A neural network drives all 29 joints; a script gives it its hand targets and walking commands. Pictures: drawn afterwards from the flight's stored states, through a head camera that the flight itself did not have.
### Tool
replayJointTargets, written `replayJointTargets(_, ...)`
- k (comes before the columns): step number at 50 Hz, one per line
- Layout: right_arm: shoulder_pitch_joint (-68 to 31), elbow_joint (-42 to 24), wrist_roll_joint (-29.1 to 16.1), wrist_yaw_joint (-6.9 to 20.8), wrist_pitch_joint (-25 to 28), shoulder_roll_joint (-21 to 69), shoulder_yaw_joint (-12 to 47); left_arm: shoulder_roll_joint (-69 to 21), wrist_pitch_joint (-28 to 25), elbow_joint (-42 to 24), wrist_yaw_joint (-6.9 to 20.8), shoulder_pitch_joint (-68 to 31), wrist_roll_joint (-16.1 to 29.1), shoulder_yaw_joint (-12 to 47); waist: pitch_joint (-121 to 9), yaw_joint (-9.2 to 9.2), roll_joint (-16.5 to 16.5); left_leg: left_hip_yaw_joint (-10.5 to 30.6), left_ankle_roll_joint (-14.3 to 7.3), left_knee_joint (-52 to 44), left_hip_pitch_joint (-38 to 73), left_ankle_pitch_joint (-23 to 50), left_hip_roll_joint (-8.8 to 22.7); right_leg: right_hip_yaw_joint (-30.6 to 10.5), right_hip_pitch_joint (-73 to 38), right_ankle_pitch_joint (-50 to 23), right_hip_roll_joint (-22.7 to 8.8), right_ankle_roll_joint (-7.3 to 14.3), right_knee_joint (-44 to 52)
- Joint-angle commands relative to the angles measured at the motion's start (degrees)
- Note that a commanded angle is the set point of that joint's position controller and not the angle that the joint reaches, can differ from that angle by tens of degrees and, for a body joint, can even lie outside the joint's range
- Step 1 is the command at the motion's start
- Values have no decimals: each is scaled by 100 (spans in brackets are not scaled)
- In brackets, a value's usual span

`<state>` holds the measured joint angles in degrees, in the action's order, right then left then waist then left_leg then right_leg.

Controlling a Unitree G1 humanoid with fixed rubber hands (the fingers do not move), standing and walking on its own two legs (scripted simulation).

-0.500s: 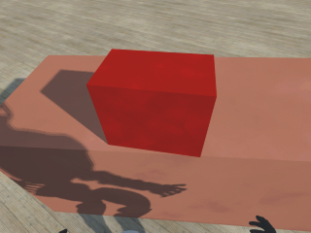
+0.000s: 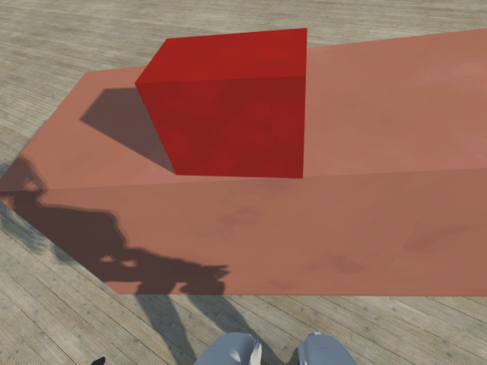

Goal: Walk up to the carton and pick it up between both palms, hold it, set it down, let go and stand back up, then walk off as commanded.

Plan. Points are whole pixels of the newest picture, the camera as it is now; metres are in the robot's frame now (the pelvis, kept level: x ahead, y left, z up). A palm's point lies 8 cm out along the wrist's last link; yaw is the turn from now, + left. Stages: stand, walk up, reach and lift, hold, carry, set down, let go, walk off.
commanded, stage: walk off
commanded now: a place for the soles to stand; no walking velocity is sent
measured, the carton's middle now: (235, 108) +0.58 +0.02 +0.11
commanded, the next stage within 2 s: none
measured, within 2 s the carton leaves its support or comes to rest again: neither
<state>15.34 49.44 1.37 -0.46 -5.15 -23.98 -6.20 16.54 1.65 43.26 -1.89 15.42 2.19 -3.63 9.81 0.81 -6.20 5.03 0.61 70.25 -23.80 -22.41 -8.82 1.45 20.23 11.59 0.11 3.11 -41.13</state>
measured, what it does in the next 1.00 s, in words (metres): walks backwards: left foot, then right foot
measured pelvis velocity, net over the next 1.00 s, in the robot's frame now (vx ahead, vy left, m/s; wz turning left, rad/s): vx -0.45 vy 0.16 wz -0.02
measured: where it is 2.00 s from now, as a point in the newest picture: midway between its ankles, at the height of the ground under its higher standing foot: outside the picture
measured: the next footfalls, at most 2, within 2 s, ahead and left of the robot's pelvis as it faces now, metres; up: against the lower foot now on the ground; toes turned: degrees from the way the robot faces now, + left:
left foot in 0.18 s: +0.01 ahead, +0.13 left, +0.00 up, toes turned -6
right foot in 0.60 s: -0.28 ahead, +0.02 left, +0.00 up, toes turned +0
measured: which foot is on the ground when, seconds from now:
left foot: up 0.00-0.16, down 0.18-0.60, up 0.62-0.86, down 0.88-1.00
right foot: down 0.00-0.20, up 0.22-0.58, down 0.60-0.88, up 0.90-1.00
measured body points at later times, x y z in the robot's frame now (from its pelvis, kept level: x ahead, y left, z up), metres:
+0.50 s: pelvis -0.23 +0.11 -0.02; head -0.21 +0.12 +0.43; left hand -0.10 +0.39 -0.14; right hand -0.18 -0.23 -0.12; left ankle -0.03 +0.14 -0.70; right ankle -0.25 -0.01 -0.62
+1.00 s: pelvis -0.45 +0.16 -0.01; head -0.48 +0.19 +0.44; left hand -0.37 +0.45 -0.13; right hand -0.46 -0.16 -0.11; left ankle -0.47 +0.23 -0.71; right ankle -0.37 +0.04 -0.66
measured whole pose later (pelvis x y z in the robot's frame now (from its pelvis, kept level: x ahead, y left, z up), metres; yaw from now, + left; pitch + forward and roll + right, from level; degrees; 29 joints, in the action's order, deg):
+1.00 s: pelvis -0.45 +0.16 -0.01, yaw -1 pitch -12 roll -2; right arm 24.5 49.3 1.4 -2.1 -1.3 -20.0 -6.2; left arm 19.3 7.0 43.7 2.6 16.1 1.5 -3.6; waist 8.9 -0.9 1.1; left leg 2.4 -4.1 47.9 -6.7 -29.5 -5.5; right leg -0.7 23.9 22.0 3.2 3.4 -62.3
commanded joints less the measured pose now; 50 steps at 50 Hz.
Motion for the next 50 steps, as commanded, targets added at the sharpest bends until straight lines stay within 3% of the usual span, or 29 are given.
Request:
replayJointTargets(1,691,-389,-38,118,23,-1374,-148,2180,-73,-696,-139,-1151,-521,-780,-259,120,1674,524,-124,57,230,-296,318,-2134,883,2406,-1804,638,2667)
replayJointTargets(5,1154,-222,-27,203,22,-1402,-172,2344,12,-691,-172,-1384,-583,-820,-257,305,2038,300,-312,-849,936,-712,628,-1960,1653,2851,-1909,539,2765)
replayJointTargets(8,1596,31,44,237,45,-1383,-245,2204,135,-566,-154,-1411,-534,-777,-61,543,1669,908,-500,-2821,1419,-773,1137,-1491,2337,3178,-1357,20,1354)
replayJointTargets(9,1526,7,111,213,44,-1476,-267,1945,178,-493,-144,-1283,-471,-699,116,522,816,1817,-612,-3603,1052,-1727,1504,-991,2628,2892,-706,-145,-98)
replayJointTargets(10,1058,-225,207,156,65,-1703,-258,1732,179,-469,-124,-1169,-411,-642,264,453,-365,3335,-853,-4475,-91,-3115,2244,-548,2572,2245,377,-374,-2545)
replayJointTargets(11,125,-531,237,94,111,-1908,-226,1768,215,-399,-132,-858,-426,-652,659,131,-709,4118,-897,-6162,-1630,-4161,2590,-853,1958,2162,1006,-387,-3753)
replayJointTargets(12,-612,-731,217,-3,155,-2327,-242,2022,231,-395,-147,-872,-417,-724,895,32,-678,4344,-645,-6867,-2573,-4097,2735,-1441,1473,2041,1333,-452,-4390)
replayJointTargets(14,-1394,-929,282,-104,219,-2113,-116,2194,309,-115,-127,-608,-267,-783,1192,-394,-50,3401,261,-6713,-2888,-3509,2400,-1605,1055,1439,1184,-474,-4761)
replayJointTargets(16,-1407,-863,274,-151,228,-1683,-50,2093,362,155,-76,-237,-214,-709,1069,-436,23,2346,607,-6297,-2191,-2927,1921,-1277,1130,1027,1165,-483,-4913)
replayJointTargets(18,-1056,-894,159,-177,238,-1439,-57,2061,376,221,-7,-32,-254,-671,646,-310,-187,2129,651,-6189,-1496,-2709,1659,-996,862,990,1191,-507,-4777)
replayJointTargets(22,-512,-905,89,-237,270,-1329,-167,1916,418,293,122,423,-322,-722,-670,-225,-434,2043,312,-6010,60,-2214,1821,-773,403,1332,1085,-463,-3714)
replayJointTargets(26,-632,-918,84,-270,201,-1318,-308,1704,527,448,210,1191,-313,-730,-1512,-511,-777,1194,682,-6406,657,-1025,1673,-108,-990,2244,902,-251,-1264)
replayJointTargets(28,-894,-924,133,-296,118,-1306,-381,1625,583,552,258,1700,-329,-748,-1590,-803,-1027,504,1039,-6217,412,-640,1180,630,-2018,2620,703,93,529)
replayJointTargets(29,-837,-878,135,-335,95,-1226,-397,1552,597,560,250,1731,-313,-757,-1619,-920,-520,234,1008,-4962,383,-1025,812,561,-2071,2592,449,429,1461)
replayJointTargets(30,-657,-718,39,-348,62,-973,-372,1455,618,367,226,1044,-270,-685,-1220,-900,1605,-61,511,-1678,62,-1677,279,-1002,-906,2425,-260,1000,2101)
replayJointTargets(31,-323,-670,-80,-350,52,-745,-329,1688,580,-211,190,-125,-485,-624,-387,-502,2601,-321,472,1250,-489,-992,-443,-3594,1197,3475,-1577,1546,2615)
replayJointTargets(32,-244,-760,-22,-426,132,-958,-387,2014,479,-641,116,-883,-606,-713,66,-320,2026,746,279,1749,-627,-1049,-404,-4619,2154,3429,-2251,1630,3305)
replayJointTargets(33,-494,-780,10,-438,179,-1119,-472,2248,434,-710,67,-1273,-581,-771,448,-173,1810,1249,118,1819,-163,-577,-149,-4872,3039,3918,-2421,1576,3685)
replayJointTargets(35,33,-402,-116,-275,212,-1300,-461,1988,300,-865,-4,-2356,-585,-676,950,379,1741,1049,2,2529,573,12,-198,-3289,3644,2915,-1654,1031,3200)
replayJointTargets(36,393,-365,-122,-197,240,-1367,-457,1769,272,-858,33,-2280,-575,-624,616,391,1405,933,-24,2120,734,112,-41,-2591,2975,2268,-1386,842,2734)
replayJointTargets(40,602,-390,-108,-123,504,-1316,-334,1956,131,-556,232,-948,-683,-625,-791,-86,1608,905,-102,-1878,882,-1864,739,-2162,208,2772,-1374,509,1850)
replayJointTargets(41,781,-283,-136,-122,563,-1268,-330,1970,141,-439,273,-685,-703,-632,-1051,-89,1667,817,-109,-3098,1271,-1897,926,-1908,-140,2809,-1280,384,1425)
replayJointTargets(43,1608,44,-103,-204,663,-1153,-387,1836,254,-271,351,-552,-690,-625,-1210,338,1170,705,-41,-5150,2690,-1121,1109,-1012,438,2784,-528,141,-148)
replayJointTargets(44,1448,18,-2,-277,692,-1221,-405,1526,309,-210,413,-296,-659,-531,-852,260,552,1055,100,-5587,2382,-1246,1321,-447,876,1950,56,-45,-1667)
replayJointTargets(45,968,-347,155,-310,709,-1424,-377,1420,344,-248,412,-78,-606,-576,-479,49,421,2517,17,-5595,1809,-2231,1981,-752,1722,1652,263,-282,-2617)
replayJointTargets(46,619,-531,209,-358,719,-2108,-458,1732,347,-464,396,-263,-543,-717,296,-79,87,4169,-460,-6303,1042,-3712,2970,-842,2871,1735,512,-476,-2888)
replayJointTargets(47,357,-562,91,-420,783,-2373,-483,2284,272,-590,401,-743,-590,-907,685,52,311,5089,-653,-6828,412,-4311,3309,-1554,2765,1638,318,-526,-2713)
replayJointTargets(48,42,-609,95,-444,861,-2196,-382,2393,243,-561,402,-980,-509,-920,1173,-97,869,4878,-394,-6950,-157,-3808,3126,-1820,2373,1167,271,-443,-2777)
replayJointTargets(50,-200,-614,164,-417,913,-1796,-247,2240,266,-204,488,-292,-364,-901,1287,-442,775,3094,226,-6475,-302,-2575,2488,-1478,1723,599,208,-375,-2928)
